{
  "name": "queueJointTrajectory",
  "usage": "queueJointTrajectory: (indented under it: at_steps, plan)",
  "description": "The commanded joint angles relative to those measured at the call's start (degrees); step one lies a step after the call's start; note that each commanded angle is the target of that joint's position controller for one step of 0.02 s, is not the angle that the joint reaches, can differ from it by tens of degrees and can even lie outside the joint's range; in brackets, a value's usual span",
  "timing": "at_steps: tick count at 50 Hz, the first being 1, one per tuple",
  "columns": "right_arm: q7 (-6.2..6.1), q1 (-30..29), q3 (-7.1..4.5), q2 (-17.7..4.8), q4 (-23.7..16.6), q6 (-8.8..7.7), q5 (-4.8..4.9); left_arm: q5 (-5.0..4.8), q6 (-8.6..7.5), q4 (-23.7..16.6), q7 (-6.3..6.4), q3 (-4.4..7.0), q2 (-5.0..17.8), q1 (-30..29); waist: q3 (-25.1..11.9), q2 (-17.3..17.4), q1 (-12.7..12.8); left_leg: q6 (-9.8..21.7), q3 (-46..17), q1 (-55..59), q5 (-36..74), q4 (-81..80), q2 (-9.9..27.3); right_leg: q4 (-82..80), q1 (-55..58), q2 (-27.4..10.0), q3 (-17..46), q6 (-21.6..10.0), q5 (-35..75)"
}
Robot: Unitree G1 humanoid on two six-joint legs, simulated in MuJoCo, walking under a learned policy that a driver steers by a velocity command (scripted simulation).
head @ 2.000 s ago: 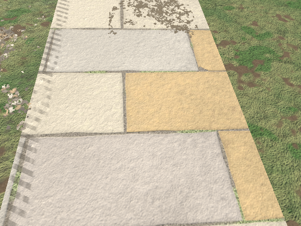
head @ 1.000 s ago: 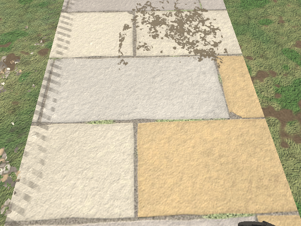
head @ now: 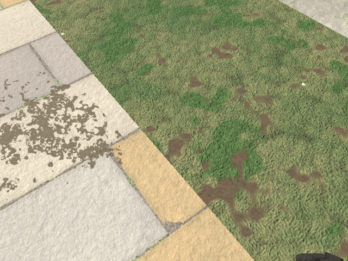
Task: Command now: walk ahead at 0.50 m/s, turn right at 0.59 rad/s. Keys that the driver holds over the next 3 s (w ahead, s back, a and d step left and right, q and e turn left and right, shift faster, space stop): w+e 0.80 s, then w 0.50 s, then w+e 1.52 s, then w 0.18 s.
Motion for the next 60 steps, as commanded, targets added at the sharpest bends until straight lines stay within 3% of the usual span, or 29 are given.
queueJointTrajectory:
  at_steps: [1, 3, 5, 6, 7, 8, 9, 10, 11, 13, 16, 20, 24, 27, 29, 31, 32, 33, 34, 35, 36, 37, 39, 41, 43, 49, 55, 58, 60]
  plan:
    - [0.15, -9.2, -0.43, -4.8, -7.4, -1.73, 0.54, 0.45, -0.43, -2.4, 0.77, 1.99, 9.5, 3.4, 1.5, -7.0, 0.3, 1.3, 0.9, -1.7, 0.2, -5.7, -2.7, 2.0, 3.5, -16.0, 11.7, -5.5, 33.4]
    - [-0.18, -4.6, -0.69, -6.1, -6.9, -2.26, 0.80, 0.51, -0.47, -3.3, 1.10, 2.26, 10.7, 0.4, 0.8, -7.7, -2.6, 2.9, 0.6, 7.9, -2.2, -10.4, -4.1, 4.6, 0.9, -15.9, 12.1, -3.4, 37.3]
    - [-1.45, 8.8, -1.94, -8.9, -3.1, -3.10, 0.99, 0.33, -0.90, -4.2, 0.38, 2.52, 12.0, -3.0, -5.5, -5.7, -8.8, 5.0, 2.0, 27.0, -4.0, -14.4, -6.7, 18.1, -3.4, -12.3, 9.8, -0.6, 47.1]
    - [-2.39, 17.3, -2.71, -11.4, -1.9, -3.79, 0.10, -0.18, -1.36, -5.1, -0.28, 2.01, 10.0, -3.3, -12.0, -2.8, -12.4, 6.9, -4.2, 41.0, -8.1, -15.5, 0.3, 31.5, -10.6, -8.7, 7.9, 0.5, 36.9]
    - [-3.16, 22.3, -3.67, -16.4, -2.5, -3.64, -1.60, -1.84, -1.49, -7.3, -0.38, 0.56, 3.6, 0.1, -19.9, 8.2, -11.6, 10.7, -25.3, 55.2, -16.5, -18.1, 16.7, 49.4, -25.1, -1.6, 1.4, 2.3, 3.1]
    - [-2.62, 18.7, -3.94, -16.5, -2.7, -2.82, -0.84, -0.88, -1.05, -7.9, -0.14, 0.75, 6.2, 4.0, -21.5, 15.3, -7.3, 14.9, -44.8, 53.9, -18.3, -25.0, 21.9, 57.8, -33.5, -0.6, -0.7, 2.2, -14.5]
    - [-2.38, 13.7, -2.83, -10.6, -3.8, -2.39, -0.10, 0.56, -0.05, -6.2, 0.10, 1.03, 8.1, 1.9, -11.9, 5.4, -5.7, 14.5, -38.0, 45.0, -24.1, -25.7, 19.9, 60.5, -35.9, -5.2, -1.1, 2.2, -9.3]
    - [-2.18, 11.1, -1.80, -6.4, -3.8, -2.41, 0.30, 0.99, 0.31, -6.2, -0.51, 0.88, 7.8, -2.0, -5.5, -0.7, -6.0, 13.4, -28.0, 37.3, -21.9, -27.0, 16.5, 58.0, -35.1, -7.2, -2.2, 2.6, -4.9]
    - [-2.15, 10.3, -1.37, -5.3, -3.4, -2.53, 0.09, 1.05, 0.68, -6.6, -1.04, 0.76, 6.7, -3.5, -3.1, -0.4, -5.2, 11.8, -21.0, 33.1, -16.8, -28.6, 13.7, 55.4, -33.8, -8.8, -2.8, 3.0, -3.1]
    - [-2.14, 12.1, -1.32, -5.6, -1.5, -3.44, 0.53, 1.85, 2.01, -7.1, -2.09, 0.58, 5.8, -4.2, -1.3, 2.8, -4.3, 11.0, -12.1, 28.9, -6.8, -30.4, 11.0, 53.4, -32.0, -10.4, -3.9, 3.7, -2.0]
    - [-1.45, 14.7, -1.69, -6.5, 0.0, -5.04, 1.35, 1.77, 2.94, -9.2, -3.12, 0.28, 5.0, -8.1, -1.4, 3.0, -4.3, 11.8, -5.8, 30.1, 2.4, -32.2, 11.4, 52.0, -35.8, -11.3, -4.5, 4.0, 1.4]
    - [-1.36, 17.3, -1.86, -6.8, 1.6, -5.03, 1.20, 1.63, 2.95, -12.2, -3.94, -0.29, 4.2, -16.0, 0.2, 2.1, -5.5, 11.6, 2.1, 32.7, 6.4, -33.4, 10.3, 45.0, -41.4, -12.2, -6.0, 5.1, 8.9]
    - [-1.49, 19.1, -2.07, -7.8, 2.7, -4.81, 1.25, 1.51, 2.47, -14.9, -4.95, -1.38, 2.5, -23.9, 1.7, 2.3, -7.3, 10.1, 8.7, 33.6, 8.7, -33.0, 9.2, 31.0, -37.8, -12.1, -10.4, 4.6, 15.9]
    - [-1.97, 21.6, -2.45, -9.3, 3.9, -4.22, 1.24, 1.83, 2.50, -16.7, -5.32, -1.53, 2.8, -27.8, 2.8, 2.4, -8.4, 9.3, 10.8, 37.8, 11.8, -31.8, 10.8, 24.5, -36.0, -11.5, -13.3, 3.1, 12.4]
    - [-2.31, 22.8, -2.64, -10.4, 4.7, -3.35, 1.15, 2.26, 2.57, -17.2, -5.06, -1.28, 3.5, -28.2, 2.4, 2.7, -8.2, 8.6, 12.7, 41.5, 21.6, -27.6, 11.6, 21.5, -33.7, -9.5, -15.3, 1.4, 7.0]
    - [-2.67, 23.3, -2.93, -12.2, 5.3, -2.37, 1.05, 2.62, 2.44, -16.3, -4.35, -0.56, 4.7, -23.5, -1.4, 3.9, -5.7, 8.0, 14.8, 43.8, 39.8, -16.5, 11.9, 19.4, -26.3, -5.2, -17.2, -1.0, 0.7]
    - [-2.73, 22.9, -2.90, -12.7, 5.1, -1.81, 1.28, 2.84, 1.95, -14.2, -3.80, 0.19, 5.7, -16.3, -5.7, 3.1, -2.4, 7.5, 16.0, 41.8, 41.7, -5.8, 11.4, 16.3, -17.5, -2.7, -17.3, -2.7, 0.8]
    - [-2.68, 22.1, -2.64, -12.2, 3.9, -1.65, 1.19, 3.34, 1.57, -10.8, -2.89, 1.55, 8.4, -5.9, -11.9, -0.5, 2.2, 5.8, 16.7, 32.5, 31.0, 9.1, 10.1, 13.4, -2.4, -4.6, -12.3, -4.9, 0.9]
    - [-1.60, 23.6, -1.14, -5.9, -0.5, -2.01, 1.78, 3.07, 1.73, -11.0, -1.95, 3.32, 15.3, -3.5, -18.5, -13.8, 0.3, 2.5, 16.4, 8.6, -10.7, 29.0, 3.4, 11.2, 16.6, -22.4, 14.8, -11.1, -6.5]
    - [-1.31, 18.8, -1.79, -8.5, -3.0, -2.30, 0.93, 1.11, 2.20, -12.7, -1.47, 3.81, 17.4, -2.5, -21.5, -11.9, 1.3, 1.0, 5.8, -2.4, -29.9, 39.4, -4.0, 3.0, 19.6, -29.3, 36.1, -15.1, 1.9]
    - [-1.08, 12.9, -1.86, -9.0, -4.6, -2.55, 0.98, 0.59, 2.50, -11.0, -0.92, 3.61, 16.0, -2.6, -13.9, -6.3, 1.7, 1.6, 0.9, -7.4, -23.6, 39.2, -0.8, 3.0, 15.8, -26.7, 25.4, -13.8, 10.4]
    - [-1.08, 13.4, -1.15, -7.6, -4.2, -3.14, 1.41, 0.18, 2.26, -10.1, -0.53, 2.85, 13.0, -5.0, -7.5, -4.6, -1.0, 1.9, 1.0, -5.7, -18.9, 34.0, 1.5, 2.9, 7.6, -24.6, 17.8, -12.0, 18.2]
    - [-1.13, 16.1, -1.17, -7.6, -2.9, -2.10, -0.01, -0.22, 1.56, -10.5, -0.22, 1.68, 9.4, -10.0, -3.4, -3.5, -6.1, 1.2, 0.5, 2.3, -17.5, 26.0, 3.6, 1.1, -4.2, -18.4, 9.6, -8.4, 25.1]
    - [-0.60, 18.4, -1.17, -7.2, -2.1, -0.27, -0.77, -0.36, 0.53, -10.9, -0.53, 1.08, 8.1, -10.9, -4.7, -4.4, -7.7, 0.2, 1.2, 6.1, -16.6, 23.6, 3.3, -0.5, -8.0, -16.3, 6.8, -8.4, 27.7]
    - [-0.21, 16.9, -0.97, -6.1, -2.2, 0.38, -0.46, -0.27, -0.16, -9.7, -0.77, 1.20, 8.7, -8.8, -3.9, -4.3, -7.4, -0.2, 2.0, 5.3, -12.7, 20.0, 3.1, -2.8, -9.6, -15.3, 5.2, -8.2, 26.0]
    - [0.07, 5.0, -0.75, -5.5, -5.1, 0.09, -0.12, -0.34, -0.95, -6.3, -0.76, 0.76, 8.4, -1.6, 0.2, -5.5, -3.0, 0.4, 2.0, -1.8, 0.2, 5.7, 2.7, -5.3, -3.3, -15.5, 4.4, -5.5, 25.3]
    - [0.62, -3.7, -0.29, -5.4, -8.2, -0.87, 0.39, 0.52, -1.16, -3.6, 0.12, 0.46, 9.2, 2.7, 2.9, -5.8, -0.4, 3.3, 3.5, -1.4, 0.9, -5.1, -0.5, -3.2, 4.0, -17.8, 4.2, -4.6, 31.0]
    - [0.23, 1.4, -0.73, -6.3, -7.1, -1.43, 0.55, 0.83, -1.27, -3.0, 0.68, 0.48, 10.4, 0.4, 2.1, -6.7, -3.7, 6.2, 4.5, 9.2, -4.4, -9.9, -3.7, 1.4, 3.8, -18.4, 2.8, -2.4, 44.3]
    - [-1.17, 15.2, -1.87, -8.3, -2.6, -2.08, 0.54, 1.02, -1.30, -2.6, 0.50, 0.54, 11.2, -1.2, -5.5, -5.0, -10.1, 8.6, 6.0, 26.7, -5.3, -13.9, -6.9, 17.8, 1.9, -15.3, -0.4, -0.6, 55.4]
Next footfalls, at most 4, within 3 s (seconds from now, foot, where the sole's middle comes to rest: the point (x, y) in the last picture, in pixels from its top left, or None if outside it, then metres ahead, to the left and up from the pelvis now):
0.12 left None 0.26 0.13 -0.78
0.66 right None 0.46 -0.16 -0.78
1.22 left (251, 177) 0.82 -0.19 -0.78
1.76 right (325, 159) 0.94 -0.51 -0.78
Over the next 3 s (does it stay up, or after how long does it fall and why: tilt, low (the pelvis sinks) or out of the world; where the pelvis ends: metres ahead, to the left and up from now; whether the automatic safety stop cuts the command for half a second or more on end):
stays up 1.16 -0.93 0.00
